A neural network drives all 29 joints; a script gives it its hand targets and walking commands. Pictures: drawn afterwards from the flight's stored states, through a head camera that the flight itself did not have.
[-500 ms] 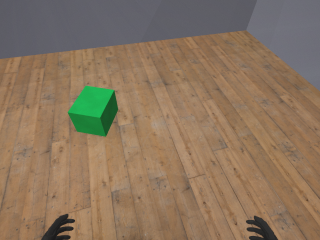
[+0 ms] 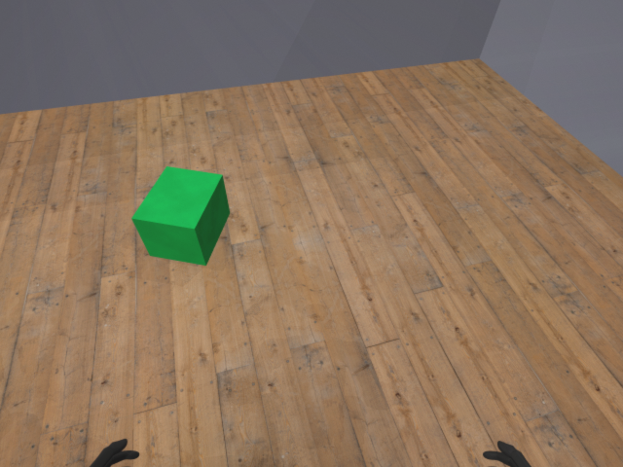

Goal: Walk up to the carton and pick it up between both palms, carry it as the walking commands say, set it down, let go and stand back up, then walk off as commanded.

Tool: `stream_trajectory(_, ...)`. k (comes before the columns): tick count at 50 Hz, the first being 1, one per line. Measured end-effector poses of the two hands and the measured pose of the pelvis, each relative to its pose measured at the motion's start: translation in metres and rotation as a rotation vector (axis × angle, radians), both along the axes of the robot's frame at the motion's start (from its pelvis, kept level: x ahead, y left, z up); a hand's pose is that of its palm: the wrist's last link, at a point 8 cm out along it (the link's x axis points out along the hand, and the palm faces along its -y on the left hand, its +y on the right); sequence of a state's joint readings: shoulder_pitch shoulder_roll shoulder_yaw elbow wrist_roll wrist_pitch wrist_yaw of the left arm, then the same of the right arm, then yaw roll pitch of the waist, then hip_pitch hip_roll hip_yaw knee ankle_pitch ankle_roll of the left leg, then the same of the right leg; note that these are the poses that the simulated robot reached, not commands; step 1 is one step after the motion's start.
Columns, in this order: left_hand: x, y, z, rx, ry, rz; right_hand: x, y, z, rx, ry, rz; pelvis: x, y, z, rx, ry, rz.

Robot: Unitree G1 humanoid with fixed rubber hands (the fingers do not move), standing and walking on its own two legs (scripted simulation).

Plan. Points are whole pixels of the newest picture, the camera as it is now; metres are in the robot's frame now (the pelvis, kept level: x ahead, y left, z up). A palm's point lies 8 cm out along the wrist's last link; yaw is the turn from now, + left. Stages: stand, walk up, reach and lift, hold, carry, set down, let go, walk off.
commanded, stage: stand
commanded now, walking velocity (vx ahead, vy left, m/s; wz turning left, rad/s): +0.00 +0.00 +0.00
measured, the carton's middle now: (186, 215) +1.06 +0.51 -0.64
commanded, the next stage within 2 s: walk up in 1.42 s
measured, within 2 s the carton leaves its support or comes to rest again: neither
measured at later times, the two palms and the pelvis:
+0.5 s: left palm out of the picture +0.07 +0.28 -0.11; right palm out of the picture +0.09 -0.28 -0.11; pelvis +0.00 +0.00 +0.00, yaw +0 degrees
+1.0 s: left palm out of the picture +0.04 +0.28 -0.11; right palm out of the picture +0.05 -0.28 -0.10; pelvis -0.02 +0.00 +0.01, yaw +0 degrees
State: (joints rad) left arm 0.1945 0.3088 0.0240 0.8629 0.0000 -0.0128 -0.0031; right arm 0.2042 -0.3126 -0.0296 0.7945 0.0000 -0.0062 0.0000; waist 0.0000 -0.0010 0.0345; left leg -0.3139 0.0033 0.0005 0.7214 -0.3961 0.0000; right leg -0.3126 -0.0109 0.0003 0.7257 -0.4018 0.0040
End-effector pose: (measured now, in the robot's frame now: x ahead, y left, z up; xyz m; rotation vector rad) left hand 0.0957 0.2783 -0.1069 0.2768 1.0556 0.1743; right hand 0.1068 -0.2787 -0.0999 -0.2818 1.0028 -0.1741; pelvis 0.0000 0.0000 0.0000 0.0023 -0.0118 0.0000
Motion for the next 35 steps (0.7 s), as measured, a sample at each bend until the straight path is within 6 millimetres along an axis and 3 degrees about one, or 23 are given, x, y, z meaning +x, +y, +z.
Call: stream_trajectory(35,-0.036,0.004,-0.005,0.003,0.115,0.034,-0.035,-0.003,-0.006,0.001,0.114,-0.033,-0.008,0.0,0.007,0.0,0.015,0.0)
